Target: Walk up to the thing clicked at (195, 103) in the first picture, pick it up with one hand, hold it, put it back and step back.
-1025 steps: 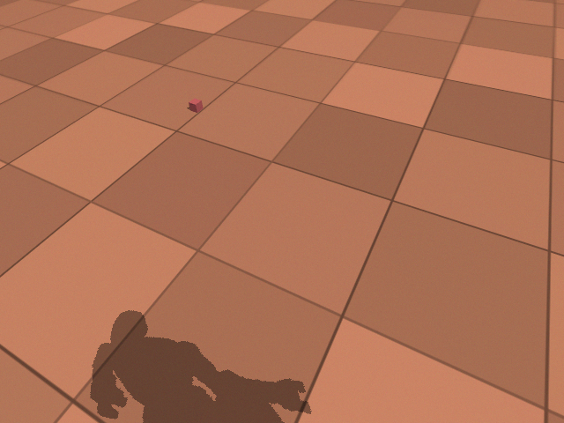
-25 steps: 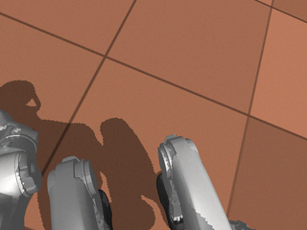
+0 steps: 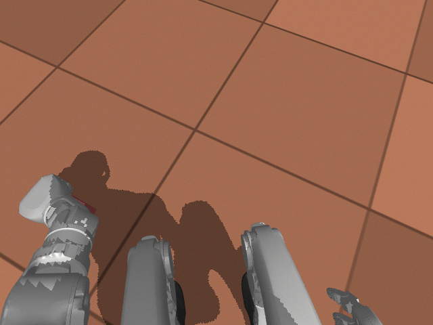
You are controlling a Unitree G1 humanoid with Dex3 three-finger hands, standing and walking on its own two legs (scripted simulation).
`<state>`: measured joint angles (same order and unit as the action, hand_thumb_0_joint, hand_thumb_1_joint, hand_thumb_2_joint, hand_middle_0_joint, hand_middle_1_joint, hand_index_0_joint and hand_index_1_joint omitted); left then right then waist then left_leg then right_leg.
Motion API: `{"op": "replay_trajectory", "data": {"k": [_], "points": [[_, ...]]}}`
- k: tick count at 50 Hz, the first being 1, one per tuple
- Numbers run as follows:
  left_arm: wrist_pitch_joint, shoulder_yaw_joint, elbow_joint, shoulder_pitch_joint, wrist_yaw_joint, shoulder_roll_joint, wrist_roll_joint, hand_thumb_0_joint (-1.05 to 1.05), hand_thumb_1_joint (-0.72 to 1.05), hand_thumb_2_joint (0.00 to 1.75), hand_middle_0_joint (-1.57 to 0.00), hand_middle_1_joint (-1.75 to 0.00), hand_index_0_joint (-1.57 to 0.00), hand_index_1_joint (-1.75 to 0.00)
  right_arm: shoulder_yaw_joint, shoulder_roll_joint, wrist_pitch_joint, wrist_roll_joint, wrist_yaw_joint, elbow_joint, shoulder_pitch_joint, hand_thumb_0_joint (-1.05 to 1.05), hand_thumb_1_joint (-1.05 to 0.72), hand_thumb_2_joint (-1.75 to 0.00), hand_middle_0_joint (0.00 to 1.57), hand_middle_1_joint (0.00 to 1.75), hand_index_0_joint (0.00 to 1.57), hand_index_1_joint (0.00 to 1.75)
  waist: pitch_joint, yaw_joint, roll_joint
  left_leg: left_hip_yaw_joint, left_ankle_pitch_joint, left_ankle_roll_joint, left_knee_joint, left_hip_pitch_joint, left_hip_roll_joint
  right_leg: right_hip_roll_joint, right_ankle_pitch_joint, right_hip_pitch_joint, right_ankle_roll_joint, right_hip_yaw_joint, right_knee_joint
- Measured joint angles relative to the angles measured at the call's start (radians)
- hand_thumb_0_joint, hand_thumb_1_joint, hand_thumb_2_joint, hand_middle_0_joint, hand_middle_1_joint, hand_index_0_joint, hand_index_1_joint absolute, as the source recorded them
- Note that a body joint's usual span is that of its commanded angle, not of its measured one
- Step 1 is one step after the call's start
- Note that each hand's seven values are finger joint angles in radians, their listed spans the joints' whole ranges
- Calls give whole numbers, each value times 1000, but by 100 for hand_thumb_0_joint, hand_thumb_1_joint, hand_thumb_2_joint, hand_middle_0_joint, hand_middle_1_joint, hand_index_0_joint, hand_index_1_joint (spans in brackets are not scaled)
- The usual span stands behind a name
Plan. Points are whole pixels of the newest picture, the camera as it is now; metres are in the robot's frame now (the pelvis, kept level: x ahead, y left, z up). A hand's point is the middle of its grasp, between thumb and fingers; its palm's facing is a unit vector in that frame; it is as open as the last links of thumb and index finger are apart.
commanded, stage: lift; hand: left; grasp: from above
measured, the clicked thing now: (71, 212) +0.39 +0.30 -0.14
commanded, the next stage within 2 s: hold in 0.96 s
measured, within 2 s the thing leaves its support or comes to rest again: neither
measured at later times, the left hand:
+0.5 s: hand (30, 163) +0.38 +0.24 +0.10, palm faces -0.25 -0.37 -0.89, open 8.8 cm
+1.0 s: hand out of the picture +0.39 +0.24 +0.19, palm faces -0.25 -0.38 -0.89, open 7.1 cm
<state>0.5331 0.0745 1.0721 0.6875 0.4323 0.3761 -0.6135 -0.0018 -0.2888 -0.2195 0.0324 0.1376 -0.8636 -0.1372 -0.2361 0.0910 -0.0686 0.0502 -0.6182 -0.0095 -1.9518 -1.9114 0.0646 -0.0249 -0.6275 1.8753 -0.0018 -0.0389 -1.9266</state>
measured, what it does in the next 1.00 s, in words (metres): rises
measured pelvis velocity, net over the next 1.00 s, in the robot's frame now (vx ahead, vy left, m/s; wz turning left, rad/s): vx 0.08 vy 0.00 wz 0.05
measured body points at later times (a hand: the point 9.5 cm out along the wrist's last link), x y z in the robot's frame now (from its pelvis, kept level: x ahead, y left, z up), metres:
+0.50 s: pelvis +0.06 -0.01 +0.19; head +0.14 -0.01 +0.63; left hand +0.40 +0.25 +0.15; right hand +0.17 -0.27 +0.06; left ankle +0.09 +0.13 -0.43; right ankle +0.09 -0.12 -0.43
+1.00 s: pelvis +0.08 +0.00 +0.27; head +0.13 -0.01 +0.71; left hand +0.40 +0.25 +0.24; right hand +0.17 -0.26 +0.13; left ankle +0.09 +0.13 -0.43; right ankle +0.09 -0.12 -0.43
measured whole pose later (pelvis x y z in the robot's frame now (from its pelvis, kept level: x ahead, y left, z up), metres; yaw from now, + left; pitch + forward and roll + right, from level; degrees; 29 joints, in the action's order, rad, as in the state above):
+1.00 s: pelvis +0.08 +0.00 +0.27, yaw +3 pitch +13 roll +0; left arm 0.76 -0.09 1.12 0.61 0.46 0.15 -0.55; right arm 0.00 -0.26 -0.14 -0.02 0.05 -0.88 -0.25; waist -0.13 0.06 -0.04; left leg -0.01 -0.38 -0.02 -0.84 -0.69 0.04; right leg -0.01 -0.40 0.67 -0.01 -0.01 -0.85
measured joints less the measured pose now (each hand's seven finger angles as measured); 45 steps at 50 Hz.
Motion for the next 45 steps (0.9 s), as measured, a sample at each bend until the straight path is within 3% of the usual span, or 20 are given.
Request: {"op": "replay_trajectory", "data": {"k": [10,19,28,35,45], "points": [[121,-79,-58,-59,2,-77,25,0,16,35,-89,-29,-87,-32,-17,4,35,-38,-87,-1,26,1,-91,-90,20,30,20,30,-12,-15,17,-18,36,-9,298,327,-2,3,33,-321,-9,7,289],[169,-144,-26,-81,1,-130,39,0,14,39,-88,-30,-85,-35,-14,24,43,-62,-123,-8,-13,1,-91,-90,20,30,20,30,3,-17,32,-21,70,-21,547,633,-1,2,63,-626,-19,3,534],[190,-147,10,-73,20,-174,34,-1,15,38,-86,-32,-84,-36,-13,34,60,-61,-133,-10,-58,1,-91,-90,20,30,20,30,48,-6,28,-32,124,-21,769,875,-3,2,118,-867,-19,8,756],[213,-140,38,-53,25,-189,58,-1,16,39,-85,-35,-83,-38,-9,40,77,-53,-123,-16,-97,1,-91,-90,20,30,20,30,71,-13,22,-43,170,-19,910,1012,-10,7,161,-1000,-14,15,892],[226,-153,61,-60,26,-214,57,-3,24,41,-77,-40,-96,-49,-3,34,78,-50,-99,-20,-120,1,-90,-90,20,30,20,30,89,-29,27,-54,222,-13,1056,1161,-19,15,212,-1147,-9,23,1033]]}}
